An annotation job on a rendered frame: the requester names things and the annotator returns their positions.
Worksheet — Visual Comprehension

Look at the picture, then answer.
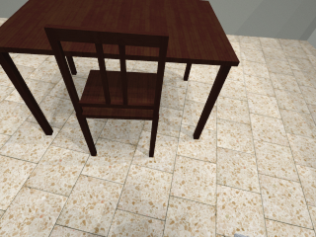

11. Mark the table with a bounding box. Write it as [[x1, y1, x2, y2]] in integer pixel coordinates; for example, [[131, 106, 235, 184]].
[[0, 0, 240, 139]]

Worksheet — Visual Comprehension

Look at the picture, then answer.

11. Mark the chair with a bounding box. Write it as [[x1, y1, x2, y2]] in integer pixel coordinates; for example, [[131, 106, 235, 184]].
[[43, 24, 169, 157]]

